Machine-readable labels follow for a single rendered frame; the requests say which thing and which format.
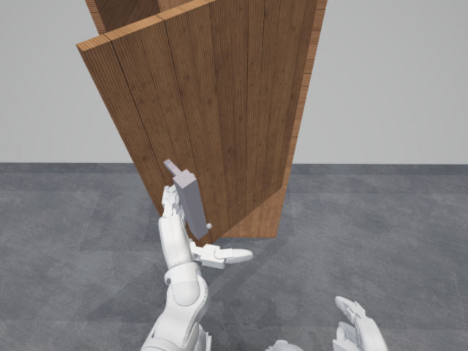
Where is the right robot hand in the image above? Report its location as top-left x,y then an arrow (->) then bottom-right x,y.
333,296 -> 388,351

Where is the left robot forearm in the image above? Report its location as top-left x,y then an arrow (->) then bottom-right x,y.
140,262 -> 210,351

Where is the cupboard door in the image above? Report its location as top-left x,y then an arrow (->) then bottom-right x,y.
76,0 -> 317,248

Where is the left robot thigh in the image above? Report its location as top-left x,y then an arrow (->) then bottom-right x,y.
193,329 -> 212,351

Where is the handle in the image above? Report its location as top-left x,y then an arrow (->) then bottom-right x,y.
164,159 -> 208,240

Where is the left robot hand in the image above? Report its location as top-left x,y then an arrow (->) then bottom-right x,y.
158,173 -> 253,270

